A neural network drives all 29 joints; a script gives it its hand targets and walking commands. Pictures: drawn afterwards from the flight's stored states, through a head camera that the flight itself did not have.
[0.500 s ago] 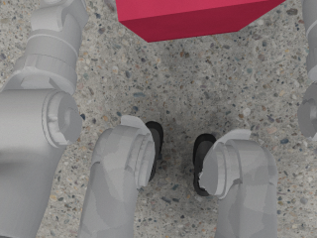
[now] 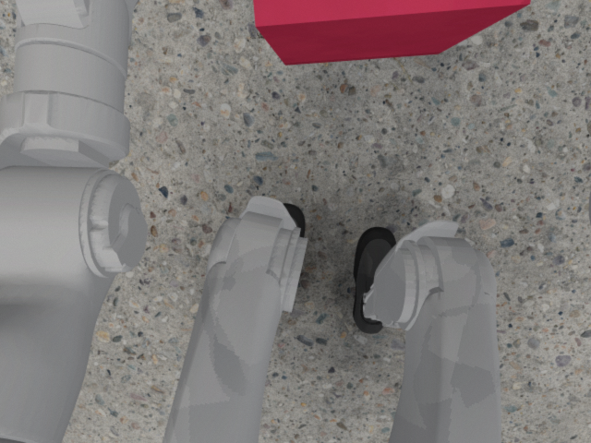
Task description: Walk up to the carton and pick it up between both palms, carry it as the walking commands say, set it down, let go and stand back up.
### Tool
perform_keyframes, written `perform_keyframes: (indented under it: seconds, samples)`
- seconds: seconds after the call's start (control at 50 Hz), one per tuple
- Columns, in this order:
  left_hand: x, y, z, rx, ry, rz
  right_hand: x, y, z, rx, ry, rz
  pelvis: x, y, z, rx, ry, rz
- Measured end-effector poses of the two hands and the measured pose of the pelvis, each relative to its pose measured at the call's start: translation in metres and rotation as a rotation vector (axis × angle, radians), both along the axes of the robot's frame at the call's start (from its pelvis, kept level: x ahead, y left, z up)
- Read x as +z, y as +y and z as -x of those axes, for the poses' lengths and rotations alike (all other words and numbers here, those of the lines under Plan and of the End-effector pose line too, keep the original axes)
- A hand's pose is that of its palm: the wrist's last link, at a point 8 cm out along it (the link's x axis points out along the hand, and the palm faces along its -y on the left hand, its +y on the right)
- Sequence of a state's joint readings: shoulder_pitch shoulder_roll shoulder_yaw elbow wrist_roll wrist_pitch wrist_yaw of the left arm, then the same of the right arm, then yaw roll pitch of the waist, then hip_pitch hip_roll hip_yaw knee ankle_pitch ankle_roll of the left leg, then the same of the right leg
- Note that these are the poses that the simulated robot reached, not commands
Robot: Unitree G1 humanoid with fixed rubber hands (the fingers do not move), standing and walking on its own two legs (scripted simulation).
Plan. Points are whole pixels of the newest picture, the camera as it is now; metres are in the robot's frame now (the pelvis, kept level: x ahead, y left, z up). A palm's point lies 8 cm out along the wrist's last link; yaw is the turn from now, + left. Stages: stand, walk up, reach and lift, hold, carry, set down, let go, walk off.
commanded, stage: set down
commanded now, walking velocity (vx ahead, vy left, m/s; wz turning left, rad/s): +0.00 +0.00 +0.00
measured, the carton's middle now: out of the picture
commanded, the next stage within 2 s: let go in 0.90 s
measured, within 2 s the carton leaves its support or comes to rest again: neither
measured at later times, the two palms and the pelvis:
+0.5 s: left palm out of the picture +0.57 +0.24 +0.02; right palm out of the picture +0.64 -0.17 +0.05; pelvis -0.01 +0.00 +0.14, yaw +0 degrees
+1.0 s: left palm out of the picture +0.57 +0.24 +0.16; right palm out of the picture +0.63 -0.17 +0.17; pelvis +0.03 +0.00 +0.25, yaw -1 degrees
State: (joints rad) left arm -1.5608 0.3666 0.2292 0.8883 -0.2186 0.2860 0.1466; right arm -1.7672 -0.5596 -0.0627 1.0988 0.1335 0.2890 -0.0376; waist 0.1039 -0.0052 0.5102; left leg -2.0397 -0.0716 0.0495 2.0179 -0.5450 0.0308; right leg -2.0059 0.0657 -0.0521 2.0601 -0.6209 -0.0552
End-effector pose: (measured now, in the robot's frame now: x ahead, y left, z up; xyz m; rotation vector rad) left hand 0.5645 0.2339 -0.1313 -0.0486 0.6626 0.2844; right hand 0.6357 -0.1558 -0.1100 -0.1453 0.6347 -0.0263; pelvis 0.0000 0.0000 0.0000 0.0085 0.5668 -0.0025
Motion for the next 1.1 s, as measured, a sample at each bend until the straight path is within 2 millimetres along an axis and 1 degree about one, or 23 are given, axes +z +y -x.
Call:
perform_keyframes:
  seconds: [0.04,0.08,0.12,0.18,0.22,0.24,0.28,0.34,0.4,0.44,0.6,0.66,0.72,0.78,0.86,0.94,1.0,1.06,1.1]
  samples:
    - [0.014,0.001,-0.002,0.008,-0.011,0.008,0.013,0.0,0.001,0.009,0.007,0.005,0.009,0.001,0.001,-0.001,0.002,0.0]
    - [0.032,0.001,-0.006,0.004,-0.043,0.004,0.031,0.0,-0.002,0.009,-0.023,-0.002,0.02,0.001,0.003,-0.001,-0.016,0.005]
    - [0.041,0.002,-0.006,-0.003,-0.009,-0.009,0.04,-0.004,-0.002,-0.012,0.004,-0.01,0.029,0.002,0.003,0.0,0.002,0.008]
    - [0.065,0.004,-0.009,-0.003,-0.041,-0.014,0.067,-0.007,-0.006,-0.009,-0.045,-0.019,0.045,0.004,0.005,-0.002,-0.013,0.01]
    - [0.069,0.006,-0.006,0.004,-0.001,-0.006,0.071,-0.011,-0.003,-0.013,0.007,-0.013,0.054,0.004,0.005,-0.002,0.019,0.006]
    - [0.075,0.006,-0.006,0.004,-0.003,0.001,0.077,-0.011,-0.002,-0.004,0.006,-0.007,0.061,0.004,0.005,-0.003,0.013,0.006]
    - [0.092,0.005,-0.006,-0.004,-0.045,-0.003,0.096,-0.012,-0.003,0.001,-0.044,-0.01,0.074,0.004,0.006,-0.003,-0.013,0.011]
    - [0.101,0.009,-0.001,-0.001,0.014,-0.005,0.106,-0.016,0.002,-0.013,0.014,-0.017,0.09,0.004,0.007,-0.004,0.006,0.009]
    - [0.124,0.012,0.0,0.002,-0.019,-0.014,0.128,-0.012,-0.001,0.011,-0.027,-0.023,0.109,0.004,0.008,-0.007,-0.006,0.008]
    - [0.133,0.013,0.002,0.003,0.003,-0.006,0.136,-0.013,0.0,0.001,0.003,-0.027,0.121,0.003,0.008,-0.005,-0.004,0.005]
    - [0.188,0.009,-0.003,-0.007,-0.022,0.006,0.193,-0.019,-0.002,-0.005,-0.011,-0.032,0.166,0.002,0.004,-0.006,-0.021,0.007]
    - [0.208,0.011,-0.004,-0.001,-0.031,0.001,0.212,-0.019,-0.003,-0.002,-0.014,-0.039,0.183,0.002,0.002,-0.009,-0.03,0.003]
    - [0.222,0.012,-0.001,0.0,-0.016,0.005,0.226,-0.019,0.0,0.003,0.001,-0.042,0.2,0.002,-0.001,-0.011,-0.035,0.002]
    - [0.242,0.012,-0.001,-0.007,-0.034,-0.003,0.247,-0.02,-0.002,0.007,-0.027,-0.039,0.216,0.002,-0.003,-0.013,-0.053,0.003]
    - [0.258,0.012,-0.001,0.003,-0.005,0.016,0.262,-0.021,0.0,0.0,0.025,-0.044,0.231,0.002,-0.01,-0.017,-0.006,0.0]
    - [0.275,0.006,-0.002,-0.018,0.014,0.001,0.274,-0.017,0.002,-0.005,0.06,-0.063,0.24,0.003,-0.023,-0.011,0.094,0.007]
    - [0.289,0.001,-0.004,-0.043,0.007,-0.017,0.283,-0.014,0.005,0.001,0.051,-0.044,0.248,0.004,-0.033,-0.015,0.133,0.01]
    - [0.29,-0.002,0.001,-0.085,0.036,-0.033,0.282,-0.012,0.017,-0.006,0.061,-0.013,0.258,0.005,-0.042,-0.018,0.145,0.01]
    - [0.29,-0.002,0.007,-0.112,0.041,-0.04,0.28,-0.012,0.029,-0.022,0.052,0.009,0.265,0.005,-0.048,-0.025,0.145,0.011]
